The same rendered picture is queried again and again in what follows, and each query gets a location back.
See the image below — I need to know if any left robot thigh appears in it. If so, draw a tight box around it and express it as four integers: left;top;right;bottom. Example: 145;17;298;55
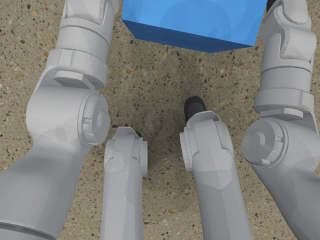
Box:
99;135;148;240

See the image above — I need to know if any left robot upper arm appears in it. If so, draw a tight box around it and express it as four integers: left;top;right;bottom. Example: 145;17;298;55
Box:
0;84;111;240

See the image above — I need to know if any robot left forearm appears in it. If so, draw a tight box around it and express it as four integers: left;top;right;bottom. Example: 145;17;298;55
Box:
26;0;120;130

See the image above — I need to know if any carton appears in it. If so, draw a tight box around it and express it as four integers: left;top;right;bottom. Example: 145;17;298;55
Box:
121;0;268;53

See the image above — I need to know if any robot right hand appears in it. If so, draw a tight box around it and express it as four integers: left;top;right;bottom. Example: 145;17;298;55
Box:
266;0;276;12

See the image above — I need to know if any robot right forearm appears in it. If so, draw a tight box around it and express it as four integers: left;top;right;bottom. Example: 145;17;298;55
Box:
253;0;320;137

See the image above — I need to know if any right robot upper arm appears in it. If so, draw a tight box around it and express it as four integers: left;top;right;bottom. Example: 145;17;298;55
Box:
240;117;320;240

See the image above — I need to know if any right robot foot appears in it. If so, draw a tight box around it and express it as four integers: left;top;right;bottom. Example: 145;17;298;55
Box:
184;96;206;123

